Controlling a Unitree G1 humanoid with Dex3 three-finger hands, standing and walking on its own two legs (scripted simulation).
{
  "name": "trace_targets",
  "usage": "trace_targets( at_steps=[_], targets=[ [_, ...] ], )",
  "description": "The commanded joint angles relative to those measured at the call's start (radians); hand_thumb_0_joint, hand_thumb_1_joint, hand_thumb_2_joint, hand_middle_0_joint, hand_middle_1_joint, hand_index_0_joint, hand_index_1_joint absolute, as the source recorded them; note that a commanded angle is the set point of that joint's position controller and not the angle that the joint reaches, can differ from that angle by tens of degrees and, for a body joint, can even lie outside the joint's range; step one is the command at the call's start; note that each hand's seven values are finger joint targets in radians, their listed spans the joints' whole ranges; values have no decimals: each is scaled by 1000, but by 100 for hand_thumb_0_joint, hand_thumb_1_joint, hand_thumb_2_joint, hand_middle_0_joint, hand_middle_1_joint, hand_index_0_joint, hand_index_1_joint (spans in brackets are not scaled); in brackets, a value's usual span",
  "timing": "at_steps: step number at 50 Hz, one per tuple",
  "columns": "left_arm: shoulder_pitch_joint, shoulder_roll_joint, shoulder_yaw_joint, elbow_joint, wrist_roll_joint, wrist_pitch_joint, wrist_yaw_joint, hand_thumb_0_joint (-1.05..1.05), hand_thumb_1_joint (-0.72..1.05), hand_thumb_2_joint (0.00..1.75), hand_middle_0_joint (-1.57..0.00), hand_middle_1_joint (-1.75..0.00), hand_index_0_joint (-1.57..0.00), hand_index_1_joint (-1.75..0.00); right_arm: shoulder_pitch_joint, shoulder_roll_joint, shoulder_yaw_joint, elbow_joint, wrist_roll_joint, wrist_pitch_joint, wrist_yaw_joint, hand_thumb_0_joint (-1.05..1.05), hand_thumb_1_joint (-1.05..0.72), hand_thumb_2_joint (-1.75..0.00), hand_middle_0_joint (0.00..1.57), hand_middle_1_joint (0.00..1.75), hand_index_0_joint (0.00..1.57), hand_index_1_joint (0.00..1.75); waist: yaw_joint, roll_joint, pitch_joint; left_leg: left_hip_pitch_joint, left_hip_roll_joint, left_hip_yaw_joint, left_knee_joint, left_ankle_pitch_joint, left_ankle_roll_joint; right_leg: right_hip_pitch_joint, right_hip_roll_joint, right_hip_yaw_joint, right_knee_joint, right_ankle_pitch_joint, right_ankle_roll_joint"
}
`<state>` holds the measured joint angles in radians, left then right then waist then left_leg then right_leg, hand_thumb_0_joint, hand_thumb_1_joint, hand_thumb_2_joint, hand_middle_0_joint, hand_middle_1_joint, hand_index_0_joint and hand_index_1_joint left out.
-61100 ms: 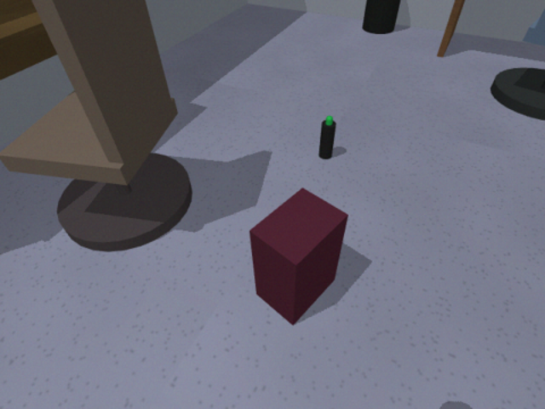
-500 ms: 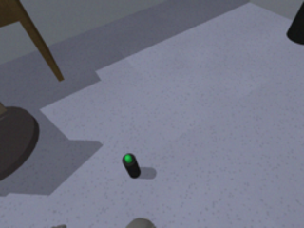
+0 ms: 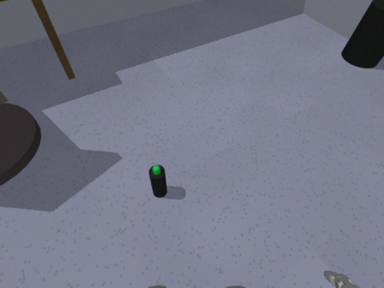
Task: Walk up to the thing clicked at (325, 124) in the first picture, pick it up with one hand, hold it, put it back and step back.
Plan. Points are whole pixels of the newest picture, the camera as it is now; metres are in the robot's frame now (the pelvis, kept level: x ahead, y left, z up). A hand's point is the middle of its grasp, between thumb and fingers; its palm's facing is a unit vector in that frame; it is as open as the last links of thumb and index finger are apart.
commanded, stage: step back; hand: left
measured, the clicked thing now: (158, 180) +0.68 +0.20 -0.63
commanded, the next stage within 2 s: stand in 1.94 s
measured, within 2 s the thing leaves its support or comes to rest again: neither
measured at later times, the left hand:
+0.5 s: hand out of the picture -0.04 +0.26 -0.14, palm faces +0.04 -0.91 -0.42, open 7.4 cm
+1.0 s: hand out of the picture -0.28 +0.22 -0.14, palm faces +0.05 -0.90 -0.44, open 7.4 cm
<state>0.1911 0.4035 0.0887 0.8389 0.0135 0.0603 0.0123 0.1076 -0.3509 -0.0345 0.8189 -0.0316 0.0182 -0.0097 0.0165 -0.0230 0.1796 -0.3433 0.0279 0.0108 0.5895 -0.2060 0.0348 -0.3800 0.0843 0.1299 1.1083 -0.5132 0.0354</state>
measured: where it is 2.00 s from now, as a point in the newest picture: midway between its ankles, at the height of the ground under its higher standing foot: outside the picture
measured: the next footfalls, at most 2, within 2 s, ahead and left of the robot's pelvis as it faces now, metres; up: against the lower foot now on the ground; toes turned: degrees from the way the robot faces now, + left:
right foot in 0.12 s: -0.04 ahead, -0.15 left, +0.00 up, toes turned +0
left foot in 0.44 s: -0.13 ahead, +0.10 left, +0.00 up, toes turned +1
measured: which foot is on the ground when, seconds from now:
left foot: down 0.00-0.14, up 0.16-0.42, down 0.44-0.76, up 0.78-1.00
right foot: up 0.00-0.10, down 0.12-0.46, up 0.48-0.72, down 0.74-1.00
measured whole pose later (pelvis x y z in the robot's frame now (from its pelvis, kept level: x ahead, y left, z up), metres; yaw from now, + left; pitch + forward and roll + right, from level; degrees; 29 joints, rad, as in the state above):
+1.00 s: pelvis -0.34 -0.06 -0.01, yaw +3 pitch -2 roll +1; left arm 0.20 0.36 0.07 0.88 0.05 0.02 0.00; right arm 0.19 -0.41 -0.05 0.90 -0.03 0.05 -0.01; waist 0.03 0.04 0.12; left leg -0.38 -0.06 -0.09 0.95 -0.50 -0.02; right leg -0.33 -0.03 -0.02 0.67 -0.32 -0.02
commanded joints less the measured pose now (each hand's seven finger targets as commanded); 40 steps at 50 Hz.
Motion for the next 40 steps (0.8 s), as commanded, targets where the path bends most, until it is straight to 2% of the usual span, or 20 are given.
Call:
trace_targets(
  at_steps=[1, 5, 6, 7, 8, 10, 12, 16, 18, 21, 22, 23, 24, 27, 32, 36, 37, 38, 39, 40],
  targets=[
    [39, 154, 44, -71, 1, -35, 6, 0, 90, 90, -20, -30, -20, -30, 30, -282, -88, -76, -3, -2, -15, 0, -90, -90, 20, 30, 20, 30, -41, 197, -247, 214, 220, -214, -119, 255, 203, 26, -60, -72, -286, 16, -9],
    [206, 161, 56, 11, 15, -41, -6, 0, 90, 90, -20, -30, -20, -30, -18, -294, -90, -89, 11, 24, -6, 0, -90, -90, 20, 30, 20, 30, 25, 201, -274, -2, 172, -193, -81, -4, 94, 277, -64, -126, -636, 202, -72],
    [193, 207, 69, -7, 31, -46, -7, 0, 90, 90, -20, -30, -20, -30, -5, -247, -77, -94, 18, 26, -4, 0, -90, -90, 20, 30, 20, 30, 20, 46, -230, -143, 83, -156, 39, -162, 37, 282, -171, 92, -713, 99, -111],
    [123, 322, 96, -46, 31, -45, -9, 0, 90, 90, -20, -30, -20, -30, -54, -194, -67, -116, 27, 21, -11, 0, -90, -90, 20, 30, 20, 30, 50, -231, -159, -233, -128, -76, 293, -335, -31, 110, -408, 389, -829, 79, -244],
    [24, 372, 101, -90, 36, -49, -1, 0, 90, 90, -20, -30, -20, -30, -64, -237, -84, -107, 20, 26, -23, 0, -90, -90, 20, 30, 20, 30, 53, -256, -95, -166, -97, -181, 527, -386, -52, -104, -542, 506, -881, 104, -353],
    [-122, 270, 72, -126, 27, -57, 15, 0, 90, 90, -20, -30, -20, -30, 33, -255, -87, -62, 34, 22, -19, 0, -90, -90, 20, 30, 20, 30, -45, -84, -73, -140, -133, -232, 660, -268, -42, -94, -393, 220, -755, 360, -281],
    [-148, 232, 71, -135, 33, -57, 18, 0, 90, 90, -20, -30, -20, -30, 93, -236, -74, -40, 38, 13, -22, 0, -90, -90, 20, 30, 20, 30, -57, -124, -121, -113, -145, -172, 662, -240, -48, -18, -318, 71, -680, 499, -232],
    [-33, 215, 62, -119, 36, -45, 26, 0, 90, 90, -20, -30, -20, -30, 60, -213, -60, -54, 22, 9, -19, 0, -90, -90, 20, 30, 20, 30, 27, -162, -152, -154, -99, -102, 361, -308, -54, 222, -325, 69, -627, 570, -228],
    [-29, 222, 57, -120, 28, -36, 27, 0, 90, 90, -20, -30, -20, -30, 84, -209, -61, -48, 14, 2, -17, 0, -90, -90, 20, 30, 20, 30, 24, -184, -189, -86, -59, -56, 145, -294, -41, 274, -339, 85, -571, 627, -216],
    [-48, 203, 35, -130, 9, -14, 18, 0, 90, 90, -20, -30, -20, -30, 175, -223, -78, 5, 4, -6, -15, 0, -90, -90, 20, 30, 20, 30, -12, -111, -226, 117, -48, -37, -176, 1, -14, 167, -280, 38, -446, 521, -152],
    [-22, 167, 24, -137, 4, -12, 13, 0, 90, 90, -20, -30, -20, -30, 166, -286, -96, 0, -9, -10, -16, 0, -90, -90, 20, 30, 20, 30, -2, 43, -238, 188, 124, -287, -201, 82, 49, 9, -191, -9, -341, 324, -100],
    [-70, 165, 26, -153, -7, -16, 19, 0, 90, 90, -20, -30, -20, -30, 100, -407, -112, -24, 3, -5, -5, 0, -90, -90, 20, 30, 20, 30, -19, 256, -222, 93, 319, -511, -244, 192, 206, -59, -25, -139, -176, -35, -53],
    [-125, 187, 44, -145, 6, -15, 28, 0, 90, 90, -20, -30, -20, -30, 89, -422, -116, -36, -7, -12, -6, 0, -90, -90, 20, 30, 20, 30, -60, 248, -194, -26, 385, -619, -275, 227, 299, -30, -31, -6, 26, -146, -44],
    [-38, 178, 43, -80, -16, -7, 21, 0, 90, 90, -20, -30, -20, -30, -5, -312, -77, -37, -14, -16, -22, 0, -90, -90, 20, 30, 20, 30, 22, 124, -174, -14, 233, -301, -180, 296, 202, -50, 5, 53, 187, -24, -66],
    [-21, 159, 36, -72, 3, -22, 3, 0, 90, 90, -20, -30, -20, -30, 32, -288, -81, -51, -16, -2, -21, 0, -90, -90, 20, 30, 20, 30, -15, 209, -184, 124, 229, -280, -136, 244, 205, -18, -62, -45, -191, -27, -24],
    [90, 144, 33, -7, 15, -45, 7, 0, 90, 90, -20, -30, -20, -30, 28, -296, -73, -43, 9, 28, -11, 0, -90, -90, 20, 30, 20, 30, 17, 209, -299, 127, 164, -194, 4, 263, 118, 216, -45, -149, -708, 238, -56],
    [85, 198, 47, -9, 29, -52, 9, 0, 90, 90, -20, -30, -20, -30, 35, -254, -60, -48, 14, 30, -9, 0, -90, -90, 20, 30, 20, 30, 7, 108, -277, -33, 101, -179, 67, 92, 64, 288, -115, -5, -708, 260, -79],
    [74, 297, 76, -23, 31, -53, 7, 0, 90, 90, -20, -30, -20, -30, 28, -190, -44, -75, 21, 24, -11, 0, -90, -90, 20, 30, 20, 30, 10, -158, -224, -252, -82, -109, 234, -243, -8, 292, -325, 277, -727, 361, -153],
    [10, 381, 90, -58, 36, -52, 10, 0, 90, 90, -20, -30, -20, -30, -32, -213, -61, -82, 14, 30, -31, 0, -90, -90, 20, 30, 20, 30, 69, -252, -185, -204, -104, -159, 471, -424, -39, 40, -527, 465, -790, 394, -337],
    [-29, 339, 80, -72, 26, -60, 16, 0, 90, 90, -20, -30, -20, -30, -32, -254, -76, -73, 20, 34, -31, 0, -90, -90, 20, 30, 20, 30, 33, -155, -141, -143, -82, -240, 604, -384, -42, -71, -521, 426, -793, 414, -343]
  ],
)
